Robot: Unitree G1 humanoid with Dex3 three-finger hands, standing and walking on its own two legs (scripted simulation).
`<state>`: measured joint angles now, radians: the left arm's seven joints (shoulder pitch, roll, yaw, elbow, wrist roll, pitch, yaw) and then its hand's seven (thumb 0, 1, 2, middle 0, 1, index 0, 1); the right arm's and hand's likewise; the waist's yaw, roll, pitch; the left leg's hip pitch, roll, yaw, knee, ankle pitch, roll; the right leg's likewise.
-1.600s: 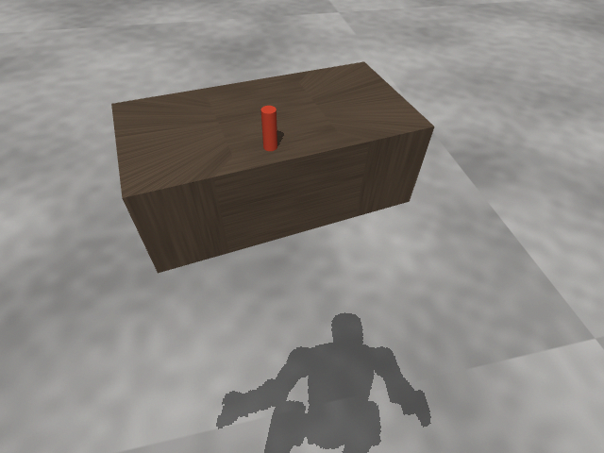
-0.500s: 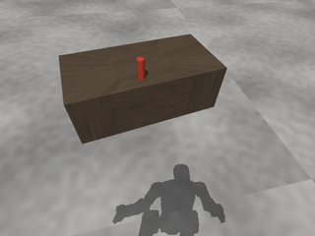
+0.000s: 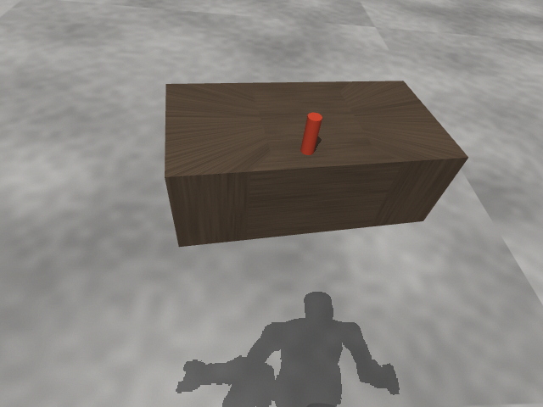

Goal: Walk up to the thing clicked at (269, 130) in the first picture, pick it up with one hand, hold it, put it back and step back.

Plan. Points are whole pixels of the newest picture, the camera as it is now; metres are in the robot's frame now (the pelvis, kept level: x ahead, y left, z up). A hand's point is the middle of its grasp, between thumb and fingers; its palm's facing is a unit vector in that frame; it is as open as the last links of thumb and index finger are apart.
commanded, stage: walk up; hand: right
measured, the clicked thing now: (310, 134) +1.05 -0.20 -0.27
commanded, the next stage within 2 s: none
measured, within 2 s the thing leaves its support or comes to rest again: neither
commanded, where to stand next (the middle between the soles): +0.62 -0.04 m, yaw +9 degrees
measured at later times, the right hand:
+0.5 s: hand (420, 309) +0.33 -0.32 -0.13, palm faces -0.17 +0.92 -0.36, open 7.4 cm
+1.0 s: hand (401, 236) +0.50 -0.32 -0.12, palm faces -0.15 +0.90 -0.41, open 7.4 cm
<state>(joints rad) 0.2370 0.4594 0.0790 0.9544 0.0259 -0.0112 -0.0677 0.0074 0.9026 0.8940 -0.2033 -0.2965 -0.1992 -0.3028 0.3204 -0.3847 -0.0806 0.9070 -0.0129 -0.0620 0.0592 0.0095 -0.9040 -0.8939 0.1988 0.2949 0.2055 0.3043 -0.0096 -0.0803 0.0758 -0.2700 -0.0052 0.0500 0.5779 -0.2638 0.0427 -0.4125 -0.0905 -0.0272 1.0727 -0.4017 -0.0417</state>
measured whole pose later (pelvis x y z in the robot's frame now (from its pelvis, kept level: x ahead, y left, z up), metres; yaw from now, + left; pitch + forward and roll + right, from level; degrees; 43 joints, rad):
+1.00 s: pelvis +0.40 -0.05 +0.00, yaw +8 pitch -3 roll +1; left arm 0.32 0.44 0.07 0.86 0.03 -0.01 -0.09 0.00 0.90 0.89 -0.21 -0.30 -0.20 -0.30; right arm 0.34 -0.42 -0.05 0.82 -0.01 -0.09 0.04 0.01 -0.90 -0.89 0.20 0.30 0.21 0.31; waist -0.01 -0.04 0.07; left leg -0.21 0.04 0.07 0.54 -0.29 0.02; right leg -0.47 -0.13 -0.01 0.77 -0.28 -0.01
